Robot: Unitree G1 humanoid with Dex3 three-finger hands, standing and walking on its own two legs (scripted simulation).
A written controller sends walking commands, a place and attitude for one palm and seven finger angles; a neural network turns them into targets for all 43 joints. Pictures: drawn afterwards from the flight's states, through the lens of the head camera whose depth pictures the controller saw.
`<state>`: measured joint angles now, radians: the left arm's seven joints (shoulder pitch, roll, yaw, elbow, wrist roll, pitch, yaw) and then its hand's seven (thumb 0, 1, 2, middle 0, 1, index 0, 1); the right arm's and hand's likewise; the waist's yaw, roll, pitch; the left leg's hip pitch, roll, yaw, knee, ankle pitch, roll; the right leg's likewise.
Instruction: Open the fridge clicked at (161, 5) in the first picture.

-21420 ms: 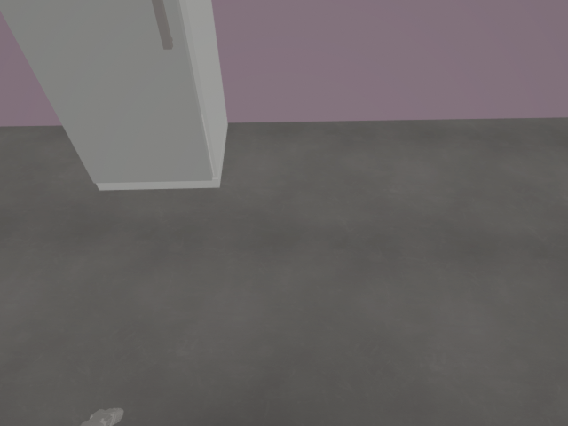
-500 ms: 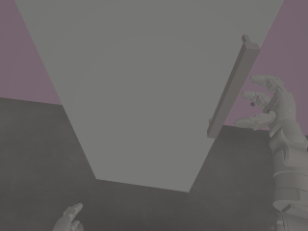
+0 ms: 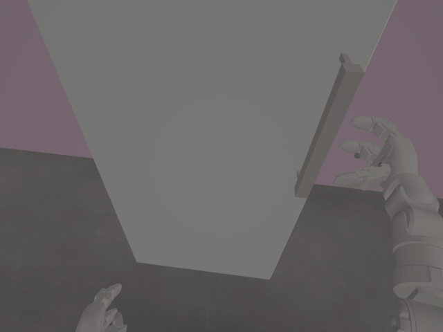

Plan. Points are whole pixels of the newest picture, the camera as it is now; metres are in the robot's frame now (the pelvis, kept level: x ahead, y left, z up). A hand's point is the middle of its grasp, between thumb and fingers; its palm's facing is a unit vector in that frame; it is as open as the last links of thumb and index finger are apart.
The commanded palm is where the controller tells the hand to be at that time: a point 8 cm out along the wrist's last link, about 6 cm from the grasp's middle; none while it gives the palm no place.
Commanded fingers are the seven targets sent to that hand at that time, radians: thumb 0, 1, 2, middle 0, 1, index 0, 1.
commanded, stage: move the hooked fingers beside the handle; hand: right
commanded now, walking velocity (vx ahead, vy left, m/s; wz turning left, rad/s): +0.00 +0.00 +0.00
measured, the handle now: (319, 135) +0.47 -0.15 +0.14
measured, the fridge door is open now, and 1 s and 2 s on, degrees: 0 0 0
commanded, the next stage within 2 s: feel for the door with the fingertips in 0.78 s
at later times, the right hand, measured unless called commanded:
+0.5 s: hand (360, 156) +0.40 -0.21 +0.16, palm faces +0.07 +1.00 +0.04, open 14.0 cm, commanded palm +0.37 -0.27 +0.16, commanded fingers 0.00 0.50 -0.30 0.30 1.20 0.30 1.20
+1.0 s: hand (360, 155) +0.40 -0.21 +0.15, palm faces +0.07 +1.00 +0.02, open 14.0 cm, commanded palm +0.37 -0.26 +0.16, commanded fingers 0.00 0.50 -0.30 0.30 1.20 0.30 1.20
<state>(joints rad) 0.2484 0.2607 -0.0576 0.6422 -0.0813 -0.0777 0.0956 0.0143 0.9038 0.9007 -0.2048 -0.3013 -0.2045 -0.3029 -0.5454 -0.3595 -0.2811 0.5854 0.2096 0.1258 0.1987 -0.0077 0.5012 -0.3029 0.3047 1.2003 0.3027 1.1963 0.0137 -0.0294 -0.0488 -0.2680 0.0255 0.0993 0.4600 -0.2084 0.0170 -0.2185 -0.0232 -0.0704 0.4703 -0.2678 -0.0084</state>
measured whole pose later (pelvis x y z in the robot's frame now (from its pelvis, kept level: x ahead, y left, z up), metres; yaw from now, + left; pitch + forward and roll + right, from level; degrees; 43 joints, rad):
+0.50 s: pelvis +0.00 +0.00 +0.00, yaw +1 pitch +1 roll +0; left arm 0.29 0.26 -0.05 0.66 -0.07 -0.09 0.09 0.02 0.90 0.90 -0.20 -0.30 -0.20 -0.30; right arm -0.53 -0.35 -0.33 0.58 0.22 0.02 0.21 -0.01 0.50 -0.30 0.31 1.20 0.30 1.20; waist 0.02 -0.01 -0.03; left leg -0.29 0.02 0.08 0.46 -0.20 0.01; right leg -0.23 -0.03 -0.09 0.48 -0.27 -0.01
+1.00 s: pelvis +0.01 -0.01 +0.00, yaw +1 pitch +2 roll +1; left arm 0.27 0.25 -0.05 0.63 -0.07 -0.09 0.09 0.01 0.90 0.90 -0.20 -0.30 -0.20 -0.30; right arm -0.51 -0.34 -0.29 0.51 0.20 0.06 0.18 -0.01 0.50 -0.30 0.30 1.20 0.30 1.20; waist 0.01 -0.02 -0.03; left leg -0.28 0.03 0.08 0.45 -0.21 0.00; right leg -0.23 -0.02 -0.08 0.48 -0.29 -0.02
